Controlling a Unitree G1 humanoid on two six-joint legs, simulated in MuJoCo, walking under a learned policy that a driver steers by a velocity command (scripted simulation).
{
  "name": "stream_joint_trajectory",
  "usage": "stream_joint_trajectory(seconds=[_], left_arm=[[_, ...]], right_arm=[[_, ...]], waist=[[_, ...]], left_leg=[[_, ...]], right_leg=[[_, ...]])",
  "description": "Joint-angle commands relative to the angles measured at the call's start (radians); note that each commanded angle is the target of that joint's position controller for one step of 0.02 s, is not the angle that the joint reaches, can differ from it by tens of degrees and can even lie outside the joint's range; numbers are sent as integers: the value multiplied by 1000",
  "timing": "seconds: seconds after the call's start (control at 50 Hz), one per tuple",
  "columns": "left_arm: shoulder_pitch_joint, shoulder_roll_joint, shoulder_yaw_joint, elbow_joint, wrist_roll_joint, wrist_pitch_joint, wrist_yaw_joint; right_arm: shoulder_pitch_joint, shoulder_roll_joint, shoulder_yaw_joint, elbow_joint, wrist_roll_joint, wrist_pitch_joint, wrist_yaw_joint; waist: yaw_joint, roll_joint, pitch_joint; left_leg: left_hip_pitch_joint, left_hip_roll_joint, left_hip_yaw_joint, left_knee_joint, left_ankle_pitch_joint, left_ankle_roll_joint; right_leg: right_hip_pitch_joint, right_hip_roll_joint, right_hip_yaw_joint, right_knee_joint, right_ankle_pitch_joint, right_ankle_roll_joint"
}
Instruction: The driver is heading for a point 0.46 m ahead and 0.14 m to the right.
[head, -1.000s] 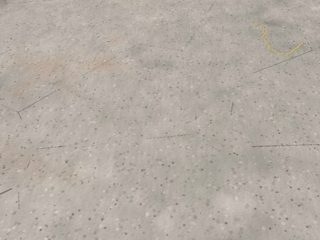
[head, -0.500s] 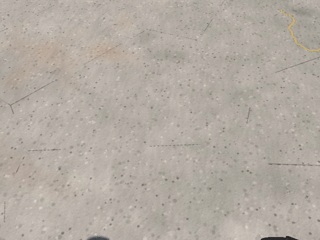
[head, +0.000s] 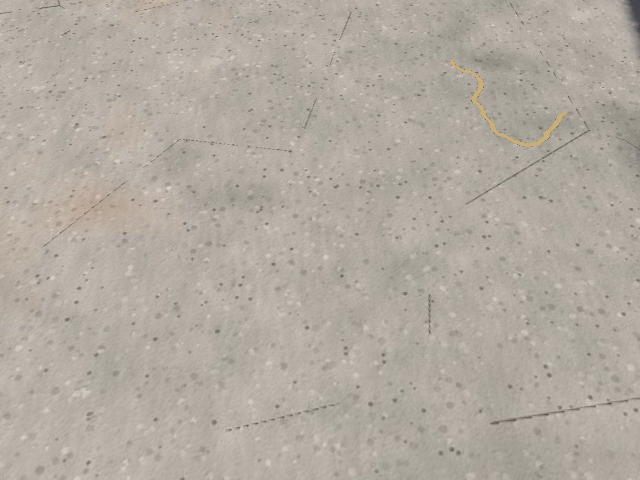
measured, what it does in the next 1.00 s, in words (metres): walks ahead, turning right: right foot, then left foot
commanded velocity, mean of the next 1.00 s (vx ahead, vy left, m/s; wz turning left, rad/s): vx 0.32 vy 0.00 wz -0.34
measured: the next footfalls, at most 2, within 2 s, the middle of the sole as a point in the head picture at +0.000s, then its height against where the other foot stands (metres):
right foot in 0.08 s outside the picture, level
left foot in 0.60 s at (310, 442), level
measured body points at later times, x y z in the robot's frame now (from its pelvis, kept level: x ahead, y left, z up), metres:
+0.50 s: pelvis +0.28 -0.03 +0.01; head +0.32 -0.05 +0.45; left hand +0.32 +0.25 -0.12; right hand +0.43 -0.30 -0.10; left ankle +0.48 +0.08 -0.69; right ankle +0.17 -0.07 -0.73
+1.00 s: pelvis +0.41 -0.03 +0.00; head +0.41 -0.03 +0.45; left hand +0.55 +0.18 -0.14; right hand +0.38 -0.28 -0.14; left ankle +0.50 +0.03 -0.73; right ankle +0.37 -0.14 -0.74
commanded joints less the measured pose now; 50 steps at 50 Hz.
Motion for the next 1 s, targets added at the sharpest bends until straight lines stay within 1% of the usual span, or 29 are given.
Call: stream_joint_trajectory(seconds=[0.02,0.06,0.08,0.1,0.12,0.14,0.16,0.18,0.2,0.24,0.28,0.32,0.42,0.5,0.52,0.56,0.58,0.6,0.62,0.64,0.66,0.68,0.7,0.74,0.8,0.9,0.96,0.98,1.0], left_arm=[[-41,64,15,-70,5,-17,5],[127,99,36,-23,8,-21,13],[265,130,54,18,17,-27,16],[405,214,85,43,32,-26,28],[364,289,111,20,14,-7,33],[339,271,107,23,-14,2,28],[278,232,98,15,-16,1,33],[240,173,85,17,-12,-2,33],[216,148,76,15,-14,-10,39],[213,141,69,13,-21,-28,43],[244,179,77,18,-24,-41,42],[282,196,82,17,-23,-41,41],[387,197,83,17,-20,-29,41],[429,183,74,25,-9,-19,56],[423,182,73,24,-6,-18,60],[373,203,75,10,-5,-26,67],[339,215,77,3,-16,-34,65],[339,181,67,-29,-31,-45,61],[530,78,52,-18,-68,-38,71],[558,171,64,9,-40,-23,81],[474,184,70,20,-19,-10,78],[400,164,64,4,-7,-4,70],[361,146,60,-1,-4,6,61],[388,114,53,17,5,38,47],[382,87,39,31,-1,60,50],[272,98,23,35,0,81,60],[267,94,13,54,9,61,66],[270,123,13,53,19,48,71],[225,167,19,54,6,40,73]], right_arm=[[58,-156,-26,-13,-3,2,-20],[31,-185,-36,-25,-9,16,-26],[10,-195,-39,-39,-4,22,-22],[-13,-178,-35,-79,2,18,-15],[9,-108,-31,-138,23,6,9],[-89,-177,-42,-165,4,-5,13],[-151,-161,-38,-194,13,-20,19],[-145,-157,-39,-190,14,-24,17],[-157,-149,-41,-199,-1,-9,16],[-129,-124,-36,-204,-28,32,21],[-162,-115,-35,-228,-31,56,27],[-255,-121,-34,-270,-29,63,31],[-445,-128,-25,-347,-17,63,39],[-495,-118,-12,-373,-7,45,35],[-468,-126,-13,-368,-6,39,32],[-317,-175,-29,-320,-10,25,21],[-203,-192,-36,-287,-14,10,13],[-83,-243,-45,-268,-28,-7,3],[-58,-311,-61,-277,-31,3,10],[-60,-273,-63,-284,9,26,19],[-144,-193,-43,-296,18,30,19],[-216,-132,-22,-299,15,33,17],[-233,-106,-11,-290,11,32,13],[-229,-116,-7,-261,9,32,10],[-247,-136,-5,-241,-4,28,13],[-211,-176,-19,-211,-3,71,11],[-203,-162,-17,-199,5,96,6],[-185,-143,-13,-196,7,98,8],[-143,-120,-13,-191,21,101,10]], waist=[[33,107,14],[105,133,-78],[171,123,-145],[231,39,-237],[156,-235,-313],[159,-27,-265],[134,7,-152],[85,86,-61],[51,96,-30],[16,62,-40],[12,37,-36],[36,13,-15],[117,-30,-19],[141,-46,-23],[128,-60,-35],[59,-80,-84],[-9,-51,-123],[-42,23,-232],[30,277,-402],[24,187,-477],[38,82,-335],[49,62,-222],[56,83,-165],[87,129,-144],[112,151,-154],[67,185,-113],[85,114,-39],[77,50,-21],[21,-66,19]], left_leg=[[24,311,-18,144,1044,36],[29,325,1,399,1194,35],[-60,316,19,605,1071,25],[-283,280,33,920,722,6],[-729,18,-24,1312,-186,-52],[-858,77,-219,1336,-137,-30],[-885,127,-231,1270,-49,-28],[-834,160,-222,1169,-7,-34],[-779,183,-228,1095,-5,-49],[-695,190,-217,1009,-5,-82],[-701,189,-191,929,27,-108],[-740,191,-173,827,110,-128],[-797,159,-171,608,276,-130],[-712,93,-138,453,301,-94],[-650,79,-143,413,295,-77],[-470,47,-158,338,281,-35],[-332,66,-160,236,415,-13],[-87,237,-289,288,759,24],[187,569,-599,397,1350,204],[143,572,-713,340,1238,259],[-3,499,-600,283,1054,231],[-116,431,-499,239,946,187],[-190,383,-424,199,911,157],[-327,321,-327,155,868,126],[-394,291,-267,133,761,123],[-462,279,-333,62,85,110],[-581,261,-356,60,-160,34],[-600,237,-342,101,-155,-11],[-542,143,-247,138,-83,-44]], right_leg=[[66,76,-72,-41,-105,-50],[233,135,-87,-73,-192,-101],[419,138,-52,-154,-162,-138],[657,-39,183,-180,-232,-207],[926,-307,765,-295,-173,-383],[897,-284,748,-341,-147,-372],[778,-268,621,-366,-111,-337],[634,-227,533,-396,-1,-289],[543,-176,463,-405,73,-255],[457,-117,383,-418,159,-232],[422,-84,347,-429,201,-227],[413,-60,340,-445,186,-206],[526,-41,366,-408,213,-149],[595,-31,320,-298,512,-95],[598,-32,322,-267,546,-75],[602,-31,342,-145,652,-34],[581,2,318,-8,621,-14],[441,50,299,200,309,7],[216,211,200,552,-605,40],[158,193,217,661,-618,35],[146,155,238,665,-526,48],[128,123,224,603,-484,59],[141,98,222,545,-461,71],[271,96,189,456,-412,88],[350,94,148,272,-405,98],[416,70,90,21,-348,82],[532,49,114,-223,-229,43],[537,-38,226,-310,-241,20],[390,-109,331,-363,-346,-15]])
